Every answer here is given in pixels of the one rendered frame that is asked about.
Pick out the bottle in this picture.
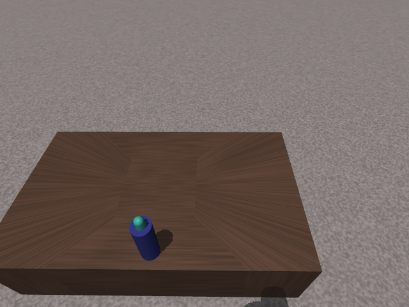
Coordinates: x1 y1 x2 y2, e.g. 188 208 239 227
129 216 160 261

